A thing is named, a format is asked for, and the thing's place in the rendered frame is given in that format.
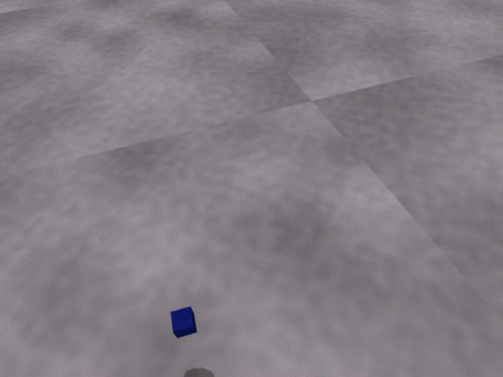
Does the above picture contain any cube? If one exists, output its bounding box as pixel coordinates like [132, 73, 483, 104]
[171, 306, 196, 338]

